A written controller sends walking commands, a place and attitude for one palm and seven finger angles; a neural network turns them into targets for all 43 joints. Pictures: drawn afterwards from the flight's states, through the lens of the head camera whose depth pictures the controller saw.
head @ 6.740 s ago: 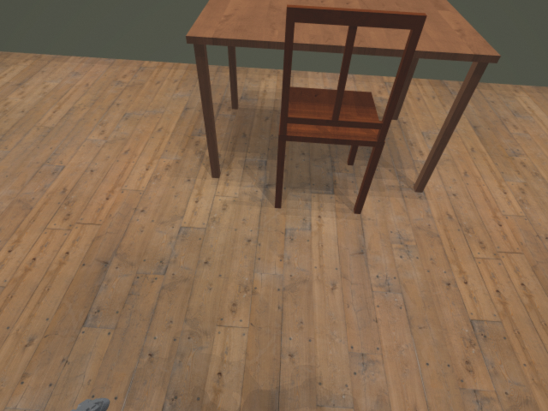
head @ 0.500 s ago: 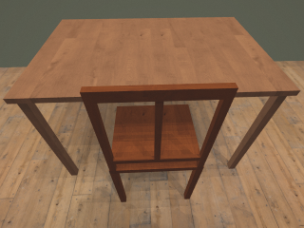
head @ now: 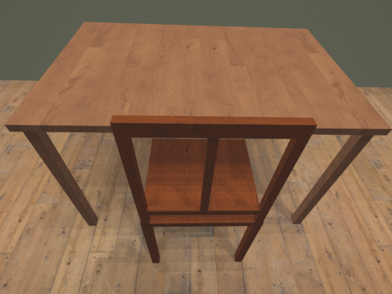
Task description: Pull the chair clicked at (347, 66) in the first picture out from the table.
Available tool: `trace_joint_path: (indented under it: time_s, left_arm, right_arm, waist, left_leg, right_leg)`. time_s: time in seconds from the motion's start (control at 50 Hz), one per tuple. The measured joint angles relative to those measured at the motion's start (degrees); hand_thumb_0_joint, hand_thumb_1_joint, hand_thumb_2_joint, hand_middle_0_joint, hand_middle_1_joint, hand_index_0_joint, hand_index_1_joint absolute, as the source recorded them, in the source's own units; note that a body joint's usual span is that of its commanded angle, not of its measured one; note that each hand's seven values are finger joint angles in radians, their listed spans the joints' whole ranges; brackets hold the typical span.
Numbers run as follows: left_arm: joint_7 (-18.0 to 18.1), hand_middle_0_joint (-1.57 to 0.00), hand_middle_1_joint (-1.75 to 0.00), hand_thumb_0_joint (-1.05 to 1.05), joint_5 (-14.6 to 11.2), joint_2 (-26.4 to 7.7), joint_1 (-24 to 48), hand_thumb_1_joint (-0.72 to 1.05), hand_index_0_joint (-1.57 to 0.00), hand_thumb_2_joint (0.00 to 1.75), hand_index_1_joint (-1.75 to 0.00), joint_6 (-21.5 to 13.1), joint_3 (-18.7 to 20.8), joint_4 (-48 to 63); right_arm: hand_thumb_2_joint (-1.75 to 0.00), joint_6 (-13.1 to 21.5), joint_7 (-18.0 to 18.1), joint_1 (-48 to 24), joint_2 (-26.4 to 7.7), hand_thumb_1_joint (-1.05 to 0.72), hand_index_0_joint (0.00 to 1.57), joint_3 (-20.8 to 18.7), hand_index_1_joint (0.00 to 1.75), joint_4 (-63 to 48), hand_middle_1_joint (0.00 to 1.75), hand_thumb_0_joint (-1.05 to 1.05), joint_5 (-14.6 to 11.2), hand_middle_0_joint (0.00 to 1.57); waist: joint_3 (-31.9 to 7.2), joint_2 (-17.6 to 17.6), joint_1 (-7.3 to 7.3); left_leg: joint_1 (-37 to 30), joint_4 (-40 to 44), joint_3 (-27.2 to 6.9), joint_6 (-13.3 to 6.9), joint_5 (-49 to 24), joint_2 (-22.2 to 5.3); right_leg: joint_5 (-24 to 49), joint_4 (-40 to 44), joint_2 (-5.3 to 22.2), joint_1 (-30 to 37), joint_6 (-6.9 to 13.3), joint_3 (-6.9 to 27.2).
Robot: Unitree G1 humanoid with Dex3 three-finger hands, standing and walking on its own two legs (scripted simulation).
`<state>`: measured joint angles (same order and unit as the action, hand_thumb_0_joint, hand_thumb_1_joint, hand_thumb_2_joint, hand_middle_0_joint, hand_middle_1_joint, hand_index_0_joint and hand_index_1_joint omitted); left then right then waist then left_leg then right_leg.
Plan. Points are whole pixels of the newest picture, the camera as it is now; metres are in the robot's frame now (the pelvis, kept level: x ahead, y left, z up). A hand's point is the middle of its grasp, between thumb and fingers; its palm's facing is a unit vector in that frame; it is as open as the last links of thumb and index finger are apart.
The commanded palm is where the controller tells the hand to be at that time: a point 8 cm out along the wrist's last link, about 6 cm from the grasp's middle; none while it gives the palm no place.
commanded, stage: look again from close up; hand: left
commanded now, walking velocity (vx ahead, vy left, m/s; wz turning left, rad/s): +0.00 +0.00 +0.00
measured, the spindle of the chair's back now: (207, 178) +0.43 +0.00 -0.07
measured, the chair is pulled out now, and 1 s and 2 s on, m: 0.00 0.00 0.00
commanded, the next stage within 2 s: raise the hand toward the chair's back in 0.82 s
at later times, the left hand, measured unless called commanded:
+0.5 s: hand out of the picture -0.02 +0.16 -0.17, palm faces +0.03 -0.98 -0.19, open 7.4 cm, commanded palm none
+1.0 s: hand out of the picture +0.03 +0.17 -0.14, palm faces +0.15 -0.96 -0.23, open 7.3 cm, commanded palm +0.08 +0.20 -0.07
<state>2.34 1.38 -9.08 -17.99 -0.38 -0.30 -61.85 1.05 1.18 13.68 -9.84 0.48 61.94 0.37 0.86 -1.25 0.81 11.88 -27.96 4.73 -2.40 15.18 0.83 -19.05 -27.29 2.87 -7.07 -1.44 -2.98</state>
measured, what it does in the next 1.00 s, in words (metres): stands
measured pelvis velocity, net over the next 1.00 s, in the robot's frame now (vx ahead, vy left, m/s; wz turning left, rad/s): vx -0.02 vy -0.01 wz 0.00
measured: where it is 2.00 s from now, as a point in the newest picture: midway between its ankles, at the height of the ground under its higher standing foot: outside the picture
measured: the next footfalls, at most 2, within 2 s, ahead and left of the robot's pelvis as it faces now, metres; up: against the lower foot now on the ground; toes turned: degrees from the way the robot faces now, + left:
none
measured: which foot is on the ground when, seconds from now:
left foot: down 0.00-1.00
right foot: down 0.00-1.00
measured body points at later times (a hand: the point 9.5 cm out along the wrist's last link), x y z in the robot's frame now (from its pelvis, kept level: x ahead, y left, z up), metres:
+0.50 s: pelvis -0.01 -0.01 +0.00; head +0.00 +0.00 +0.45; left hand -0.02 +0.21 -0.16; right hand +0.00 -0.23 -0.15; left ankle +0.00 +0.09 -0.74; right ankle -0.05 -0.13 -0.74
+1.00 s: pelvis -0.02 -0.01 +0.00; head -0.01 -0.01 +0.45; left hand +0.02 +0.22 -0.12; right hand +0.01 -0.24 -0.15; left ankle +0.00 +0.09 -0.74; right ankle -0.05 -0.13 -0.74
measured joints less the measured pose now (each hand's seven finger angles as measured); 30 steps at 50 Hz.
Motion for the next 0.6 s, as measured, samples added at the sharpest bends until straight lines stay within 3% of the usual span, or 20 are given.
trace_joint_path:
  time_s: [0.6]
  left_arm:
    - [-0.22,-0.2,-0.3,0.0,-0.11,0.2,-0.34,0.91,-0.2,0.9,-0.3,-0.23,-0.13,-1.3]
  right_arm:
    - [-0.9,-0.34,-0.15,1.95,1.13,-0.92,0.2,0.37,0.29,2.9,0.3,0.0,-0.14,0.2]
  waist:
    - [1.1,0.32,-0.18]
  left_leg:
    - [-1.01,2.78,-0.48,0.83,-2.31,-0.58]
  right_leg:
    - [1.78,2.13,-0.76,0.77,0.88,-0.46]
